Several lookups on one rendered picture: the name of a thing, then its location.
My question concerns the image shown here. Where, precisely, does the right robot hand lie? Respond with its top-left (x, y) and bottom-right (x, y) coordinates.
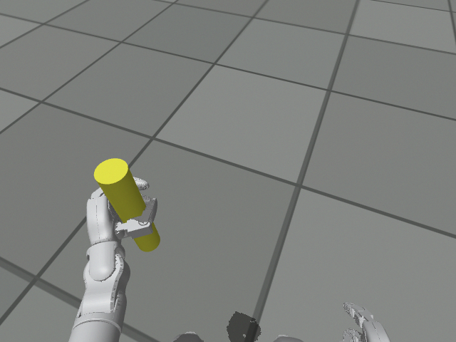
top-left (339, 302), bottom-right (391, 342)

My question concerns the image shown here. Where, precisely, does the can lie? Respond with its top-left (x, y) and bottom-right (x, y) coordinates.
top-left (94, 158), bottom-right (160, 252)

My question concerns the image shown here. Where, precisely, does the left robot arm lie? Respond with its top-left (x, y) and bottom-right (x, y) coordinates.
top-left (68, 241), bottom-right (130, 342)

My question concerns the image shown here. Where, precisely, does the left robot hand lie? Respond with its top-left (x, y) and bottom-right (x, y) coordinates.
top-left (86, 177), bottom-right (157, 246)

